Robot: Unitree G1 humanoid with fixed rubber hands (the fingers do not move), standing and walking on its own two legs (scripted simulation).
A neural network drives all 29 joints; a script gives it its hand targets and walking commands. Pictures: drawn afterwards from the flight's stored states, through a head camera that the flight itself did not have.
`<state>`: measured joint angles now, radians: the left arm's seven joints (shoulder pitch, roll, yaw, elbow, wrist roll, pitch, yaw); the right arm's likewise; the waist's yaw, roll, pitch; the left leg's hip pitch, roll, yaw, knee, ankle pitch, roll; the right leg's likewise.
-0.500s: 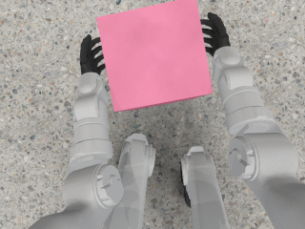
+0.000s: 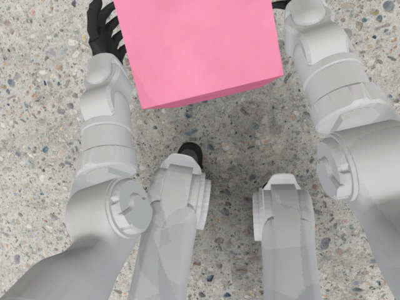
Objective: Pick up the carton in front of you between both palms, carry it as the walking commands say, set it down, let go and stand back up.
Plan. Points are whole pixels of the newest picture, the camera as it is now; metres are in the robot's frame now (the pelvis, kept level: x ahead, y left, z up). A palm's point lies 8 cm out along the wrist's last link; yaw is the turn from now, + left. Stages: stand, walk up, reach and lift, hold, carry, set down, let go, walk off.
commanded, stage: set down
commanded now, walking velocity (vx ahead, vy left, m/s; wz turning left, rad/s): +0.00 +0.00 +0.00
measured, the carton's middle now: (203, 43) +0.51 +0.12 -0.25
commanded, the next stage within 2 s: none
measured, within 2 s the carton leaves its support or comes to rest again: rests again in 0.74 s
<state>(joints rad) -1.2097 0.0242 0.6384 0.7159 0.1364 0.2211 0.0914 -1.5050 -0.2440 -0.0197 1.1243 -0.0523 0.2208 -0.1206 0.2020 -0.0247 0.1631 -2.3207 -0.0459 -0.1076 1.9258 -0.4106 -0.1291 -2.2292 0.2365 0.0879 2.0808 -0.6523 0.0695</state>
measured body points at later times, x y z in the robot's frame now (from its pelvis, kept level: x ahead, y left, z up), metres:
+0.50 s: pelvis +0.00 -0.01 -0.01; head +0.37 +0.00 +0.24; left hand +0.47 +0.26 -0.18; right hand +0.57 -0.03 -0.20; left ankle +0.15 +0.15 -0.38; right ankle +0.08 -0.11 -0.38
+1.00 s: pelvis +0.00 +0.00 -0.03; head +0.37 -0.01 +0.23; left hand +0.47 +0.27 -0.20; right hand +0.57 -0.02 -0.22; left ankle +0.14 +0.15 -0.38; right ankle +0.08 -0.11 -0.38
